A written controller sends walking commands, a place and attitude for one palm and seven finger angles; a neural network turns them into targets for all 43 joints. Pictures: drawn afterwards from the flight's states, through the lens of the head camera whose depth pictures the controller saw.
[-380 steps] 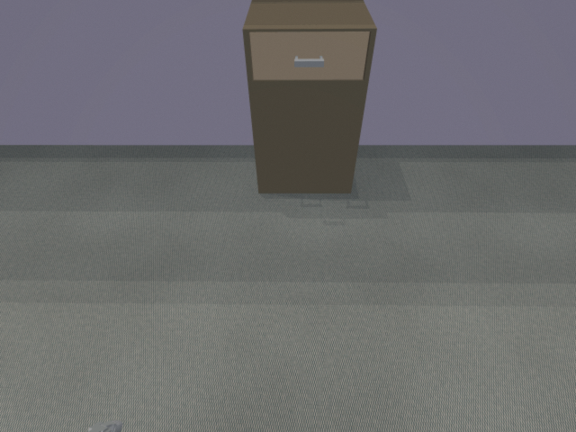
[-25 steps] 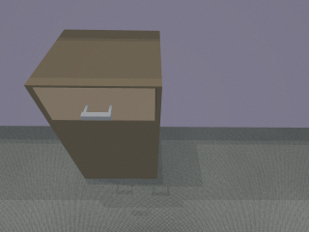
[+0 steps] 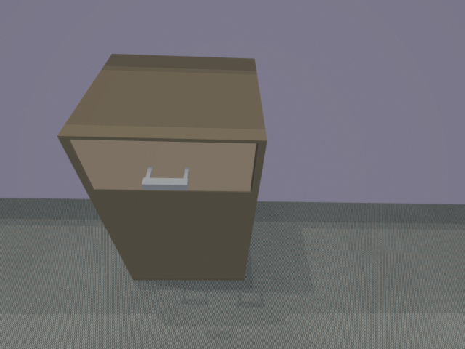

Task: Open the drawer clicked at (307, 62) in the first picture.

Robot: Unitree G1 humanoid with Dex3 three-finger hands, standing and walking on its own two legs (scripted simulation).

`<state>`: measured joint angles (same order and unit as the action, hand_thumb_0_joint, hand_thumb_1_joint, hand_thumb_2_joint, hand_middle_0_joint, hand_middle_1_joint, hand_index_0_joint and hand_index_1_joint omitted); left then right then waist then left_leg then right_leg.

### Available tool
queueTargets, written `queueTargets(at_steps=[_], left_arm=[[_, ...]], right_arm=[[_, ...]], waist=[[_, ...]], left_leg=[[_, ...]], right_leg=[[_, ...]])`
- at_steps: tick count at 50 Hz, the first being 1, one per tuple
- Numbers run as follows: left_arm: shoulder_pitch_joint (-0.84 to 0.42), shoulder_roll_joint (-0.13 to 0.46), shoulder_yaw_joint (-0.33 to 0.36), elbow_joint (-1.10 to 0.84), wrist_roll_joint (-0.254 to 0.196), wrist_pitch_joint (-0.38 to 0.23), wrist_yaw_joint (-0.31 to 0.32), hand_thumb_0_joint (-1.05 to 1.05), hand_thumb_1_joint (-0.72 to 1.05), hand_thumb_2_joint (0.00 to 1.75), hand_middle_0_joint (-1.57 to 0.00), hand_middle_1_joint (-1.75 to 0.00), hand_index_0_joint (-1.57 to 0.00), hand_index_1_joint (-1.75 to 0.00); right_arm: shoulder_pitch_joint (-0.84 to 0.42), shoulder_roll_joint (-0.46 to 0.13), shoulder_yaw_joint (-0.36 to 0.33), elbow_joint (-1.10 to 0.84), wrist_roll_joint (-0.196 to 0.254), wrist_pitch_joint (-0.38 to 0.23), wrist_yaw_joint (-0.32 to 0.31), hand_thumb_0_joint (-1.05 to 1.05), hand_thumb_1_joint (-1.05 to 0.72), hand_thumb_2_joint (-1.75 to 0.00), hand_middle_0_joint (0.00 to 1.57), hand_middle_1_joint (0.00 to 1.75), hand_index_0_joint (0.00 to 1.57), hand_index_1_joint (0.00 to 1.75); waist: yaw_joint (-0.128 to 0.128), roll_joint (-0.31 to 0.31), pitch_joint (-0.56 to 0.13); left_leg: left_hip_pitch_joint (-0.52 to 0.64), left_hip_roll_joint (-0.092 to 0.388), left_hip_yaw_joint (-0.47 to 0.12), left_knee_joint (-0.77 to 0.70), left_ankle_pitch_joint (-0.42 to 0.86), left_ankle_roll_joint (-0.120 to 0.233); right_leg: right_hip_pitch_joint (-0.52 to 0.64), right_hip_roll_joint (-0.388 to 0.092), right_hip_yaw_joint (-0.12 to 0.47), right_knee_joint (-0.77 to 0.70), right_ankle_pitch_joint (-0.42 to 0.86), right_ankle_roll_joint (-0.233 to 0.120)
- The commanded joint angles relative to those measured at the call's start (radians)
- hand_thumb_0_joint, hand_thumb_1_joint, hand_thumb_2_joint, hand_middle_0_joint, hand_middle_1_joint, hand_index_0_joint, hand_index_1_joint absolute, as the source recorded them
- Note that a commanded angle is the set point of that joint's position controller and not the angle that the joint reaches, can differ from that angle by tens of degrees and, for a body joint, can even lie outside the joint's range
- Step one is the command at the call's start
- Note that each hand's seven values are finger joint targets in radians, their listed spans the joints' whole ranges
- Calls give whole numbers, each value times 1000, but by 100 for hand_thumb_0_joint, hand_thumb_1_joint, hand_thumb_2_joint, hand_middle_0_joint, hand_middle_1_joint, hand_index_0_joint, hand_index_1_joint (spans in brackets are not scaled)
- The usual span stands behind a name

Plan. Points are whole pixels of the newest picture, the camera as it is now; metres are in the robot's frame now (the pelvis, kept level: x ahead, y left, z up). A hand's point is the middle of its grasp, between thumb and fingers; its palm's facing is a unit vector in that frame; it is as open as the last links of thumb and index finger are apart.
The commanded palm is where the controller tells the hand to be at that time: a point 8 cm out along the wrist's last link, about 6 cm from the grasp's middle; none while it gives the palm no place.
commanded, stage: look again from close up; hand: left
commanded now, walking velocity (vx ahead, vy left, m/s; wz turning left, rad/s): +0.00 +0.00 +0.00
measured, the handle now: (167, 177) +0.52 +0.20 -0.05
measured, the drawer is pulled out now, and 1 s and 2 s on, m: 0.00 0.00 0.00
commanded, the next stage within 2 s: raise the hand with hooked fingers in 0.04 s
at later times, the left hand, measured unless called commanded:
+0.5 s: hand (129, 320) +0.18 +0.19 -0.04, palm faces -0.02 -0.21 -0.98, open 8.3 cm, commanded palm +0.13 +0.21 -0.02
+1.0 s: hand (132, 281) +0.23 +0.19 -0.01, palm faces -0.03 -0.13 -0.99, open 11.2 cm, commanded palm +0.21 +0.20 +0.05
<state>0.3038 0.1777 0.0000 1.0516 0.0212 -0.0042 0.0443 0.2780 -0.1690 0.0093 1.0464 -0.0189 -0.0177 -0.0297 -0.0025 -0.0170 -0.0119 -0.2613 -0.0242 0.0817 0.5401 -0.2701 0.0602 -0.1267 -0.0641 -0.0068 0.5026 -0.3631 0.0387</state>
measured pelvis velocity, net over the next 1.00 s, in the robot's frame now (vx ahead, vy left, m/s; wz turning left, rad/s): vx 0.00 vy -0.05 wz -0.05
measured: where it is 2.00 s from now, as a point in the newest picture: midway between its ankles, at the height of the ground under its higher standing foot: outside the picture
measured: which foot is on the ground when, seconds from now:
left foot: down 0.00-1.00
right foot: down 0.00-1.00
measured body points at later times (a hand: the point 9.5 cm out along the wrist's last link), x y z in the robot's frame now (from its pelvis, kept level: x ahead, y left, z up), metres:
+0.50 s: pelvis -0.05 -0.04 -0.03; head -0.05 -0.07 +0.42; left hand +0.18 +0.20 +0.01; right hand +0.14 -0.28 -0.11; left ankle +0.01 +0.08 -0.73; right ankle -0.03 -0.12 -0.73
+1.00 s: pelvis +0.00 -0.05 -0.03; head +0.02 -0.09 +0.42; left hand +0.23 +0.19 +0.05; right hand +0.19 -0.27 -0.13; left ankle +0.01 +0.08 -0.73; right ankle -0.03 -0.12 -0.73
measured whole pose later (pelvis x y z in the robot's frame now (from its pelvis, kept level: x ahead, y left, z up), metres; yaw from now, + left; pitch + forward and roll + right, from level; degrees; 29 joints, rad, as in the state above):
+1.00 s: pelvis +0.00 -0.05 -0.03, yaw -3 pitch +8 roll +2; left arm 0.30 0.36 -0.05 0.01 0.93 0.12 0.29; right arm 0.12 -0.22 0.03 0.59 -0.03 0.09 -0.05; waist 0.06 0.04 -0.12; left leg -0.53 -0.04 0.01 0.74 -0.35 0.01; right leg -0.51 0.05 0.03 0.81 -0.44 -0.06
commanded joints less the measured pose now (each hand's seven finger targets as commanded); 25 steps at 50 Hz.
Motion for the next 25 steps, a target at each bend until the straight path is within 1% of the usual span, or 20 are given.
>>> queueTargets(at_steps=[1,6,7,8,9,10,11,12,13,14,15,16,17,18,19,20,21,23,24,25], left_arm=[[96,72,6,-12,-2,-5,-3,0,90,90,-20,-30,-20,-30],[99,73,3,3,-2,-5,-5,0,90,90,-20,-30,-20,-30],[96,101,-5,-1,10,-24,31,0,90,90,-20,-30,-20,-30],[-651,468,58,-1527,187,-176,67,0,88,89,-20,-32,-20,-32],[-169,352,41,-1250,201,-94,132,0,85,88,-20,-33,-20,-33],[-129,286,29,-1214,143,-26,179,0,83,87,-21,-34,-21,-34],[203,16,-120,-966,158,78,184,0,81,86,-21,-36,-21,-36],[-34,59,-140,-1220,175,49,194,0,78,85,-21,-37,-21,-37],[11,134,-100,-1195,280,44,225,0,76,84,-21,-39,-21,-39],[21,202,-57,-1144,376,38,256,0,74,83,-21,-40,-21,-40],[53,238,-20,-1096,460,48,279,0,71,82,-21,-42,-21,-42],[7,263,-2,-1048,566,50,303,0,69,81,-22,-43,-22,-43],[42,261,7,-947,653,47,329,0,67,80,-22,-45,-22,-45],[134,189,-40,-852,730,41,343,0,64,79,-22,-47,-22,-47],[205,152,-60,-803,795,29,346,0,62,78,-22,-48,-22,-48],[263,150,-41,-785,853,13,349,0,60,77,-22,-50,-22,-50],[242,175,-36,-819,904,0,356,0,57,76,-22,-51,-22,-51],[179,226,-6,-909,982,-8,381,0,53,74,-23,-54,-23,-54],[154,244,1,-955,1015,-6,390,0,50,73,-23,-55,-23,-55],[126,293,43,-1014,1041,-8,406,0,48,72,-23,-57,-23,-57]], right_arm=[[48,-120,-18,-28,6,-12,2,0,-90,-90,20,30,20,30],[40,-123,-17,-13,8,-10,5,0,-90,-90,20,30,20,30],[-16,-158,-18,-84,17,-12,11,0,-90,-90,20,30,20,30],[35,-279,-48,-414,66,-157,-24,0,-90,-90,20,30,20,30],[-55,-183,-10,-344,54,-260,-66,0,-90,-90,20,30,20,30],[-58,-187,-36,-263,57,-295,-75,0,-90,-90,20,30,20,30],[-56,-130,-28,-264,86,-296,-79,0,-90,-90,20,30,20,30],[-79,-159,-29,-354,68,-299,-69,0,-90,-90,20,30,20,30],[-100,-185,-44,-370,56,-301,-74,0,-90,-90,20,30,20,30],[-102,-194,-42,-394,45,-288,-76,0,-90,-90,20,30,20,30],[-113,-203,-37,-434,26,-263,-68,0,-90,-90,20,30,20,30],[-124,-209,-39,-467,4,-233,-60,0,-90,-90,20,30,20,30],[-154,-200,-50,-497,-8,-202,-57,0,-90,-90,20,30,20,30],[-164,-191,-59,-516,-16,-172,-47,0,-90,-90,20,30,20,30],[-187,-191,-63,-538,-14,-143,-33,0,-90,-90,20,30,20,30],[-200,-185,-72,-558,-6,-110,-18,0,-90,-90,20,30,20,30],[-237,-186,-65,-584,1,-77,-7,0,-90,-90,20,30,20,30],[-277,-183,-64,-631,2,-32,11,0,-90,-90,20,30,20,30],[-286,-179,-66,-644,1,-19,18,0,-90,-90,20,30,20,30],[-301,-172,-67,-651,-1,-7,21,0,-90,-90,20,30,20,30]], waist=[[11,43,48],[11,35,70],[15,-36,161],[-81,254,-354],[8,387,-337],[-8,283,-272],[-21,187,-127],[-26,144,-59],[-20,117,-93],[-22,83,-54],[-6,50,-59],[0,27,-63],[20,-105,-4],[36,-220,53],[63,-281,55],[103,-306,23],[126,-286,-20],[147,-191,-86],[155,-148,-119],[164,-96,-146]], left_leg=[[48,142,-179,-185,173,14],[47,136,-167,-207,110,8],[-30,139,-154,-24,329,-25],[325,62,-132,-97,487,-22],[432,125,-173,-146,535,-75],[298,125,-191,-188,341,-114],[189,127,-186,-204,214,-77],[77,99,-180,-182,44,-62],[26,83,-158,-133,-90,-49],[-56,53,-139,-79,-124,-38],[-107,23,-130,-41,-129,-33],[-156,6,-121,-4,-127,-37],[-228,0,-112,29,-172,-39],[-297,-8,-90,67,-177,-43],[-328,-16,-78,89,-165,-44],[-332,-20,-72,96,-126,-44],[-355,-31,-62,111,-110,-47],[-379,-41,-62,128,-113,-45],[-379,-47,-67,141,-89,-40],[-383,-51,-65,149,-87,-38]], right_leg=[[-73,-12,-3,-69,114,-55],[-80,-21,2,-94,115,-50],[-146,-44,57,-142,244,-47],[-174,65,-7,27,366,-91],[-279,64,-74,175,97,-89],[-331,71,-73,216,-36,-75],[-393,68,-61,226,-80,-66],[-347,55,-58,171,-36,-66],[-353,66,-54,105,-22,-74],[-372,75,-42,70,-16,-81],[-381,83,-17,55,-62,-87],[-414,90,0,62,-122,-91],[-473,97,29,55,-241,-89],[-526,101,35,61,-316,-89],[-530,94,61,57,-339,-93],[-484,90,109,42,-304,-105],[-450,82,137,56,-276,-108],[-429,74,150,87,-256,-115],[-409,75,164,103,-218,-118],[-389,73,186,105,-213,-119]])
